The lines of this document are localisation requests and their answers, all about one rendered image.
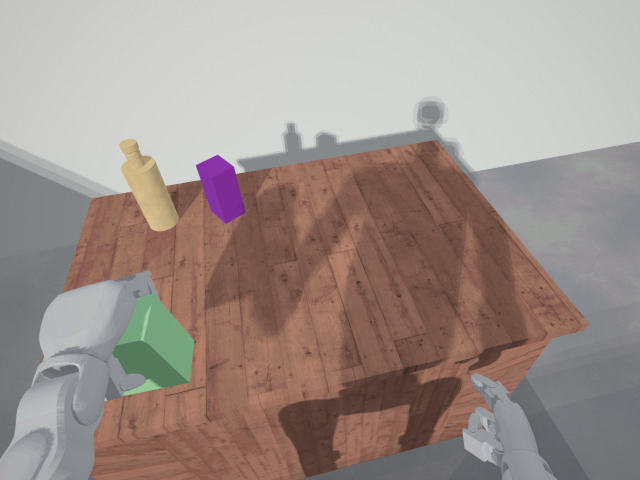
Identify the right robot hand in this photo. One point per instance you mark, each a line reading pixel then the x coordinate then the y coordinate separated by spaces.
pixel 506 430

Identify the right robot forearm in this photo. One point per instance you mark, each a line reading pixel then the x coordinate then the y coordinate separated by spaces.
pixel 525 465

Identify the sponge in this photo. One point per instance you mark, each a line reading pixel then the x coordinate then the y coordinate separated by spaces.
pixel 156 346

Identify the left robot hand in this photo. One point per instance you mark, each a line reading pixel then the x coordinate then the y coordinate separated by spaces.
pixel 91 320

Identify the left robot forearm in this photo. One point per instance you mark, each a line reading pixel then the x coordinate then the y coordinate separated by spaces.
pixel 56 420

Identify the table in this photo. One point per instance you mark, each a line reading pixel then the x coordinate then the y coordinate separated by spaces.
pixel 339 320

